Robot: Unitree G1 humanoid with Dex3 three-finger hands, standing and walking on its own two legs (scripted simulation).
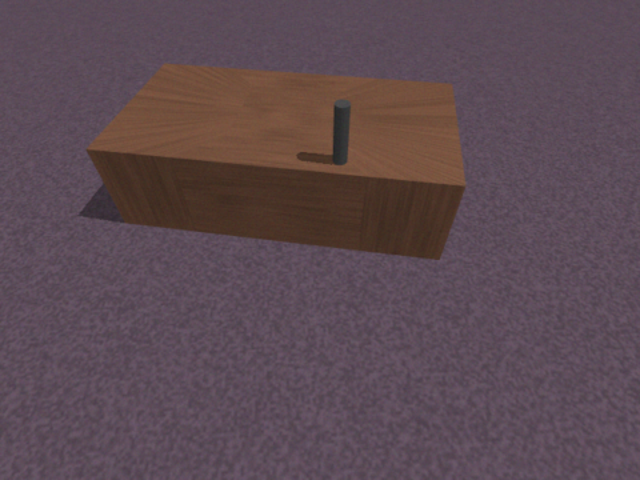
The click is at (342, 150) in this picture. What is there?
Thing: slim round
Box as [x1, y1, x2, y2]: [333, 99, 350, 164]
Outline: 343,99 337,100 334,103 333,162 336,164 345,163 347,156 350,103 347,100
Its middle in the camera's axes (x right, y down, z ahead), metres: +0.07 -0.35 +1.32
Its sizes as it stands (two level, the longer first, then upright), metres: 0.051 0.051 0.220
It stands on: a support 0.39 m high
